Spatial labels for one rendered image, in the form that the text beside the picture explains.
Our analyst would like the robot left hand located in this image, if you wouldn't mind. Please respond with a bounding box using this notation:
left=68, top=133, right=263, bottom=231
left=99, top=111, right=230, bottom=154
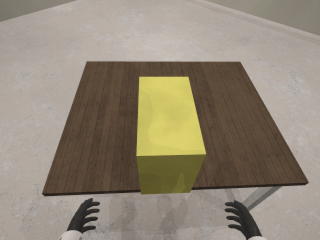
left=67, top=198, right=100, bottom=234

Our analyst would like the robot left forearm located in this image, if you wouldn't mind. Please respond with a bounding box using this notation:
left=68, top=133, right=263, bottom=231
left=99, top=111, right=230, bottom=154
left=58, top=230, right=83, bottom=240

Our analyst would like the robot right hand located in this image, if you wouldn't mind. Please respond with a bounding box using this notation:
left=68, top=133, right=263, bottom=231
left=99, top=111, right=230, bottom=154
left=225, top=200, right=262, bottom=240

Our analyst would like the table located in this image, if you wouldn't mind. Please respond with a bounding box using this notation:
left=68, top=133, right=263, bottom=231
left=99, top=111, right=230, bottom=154
left=42, top=61, right=309, bottom=217

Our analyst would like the carton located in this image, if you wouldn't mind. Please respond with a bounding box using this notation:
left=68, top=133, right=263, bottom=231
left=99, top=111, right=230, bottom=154
left=136, top=76, right=206, bottom=195

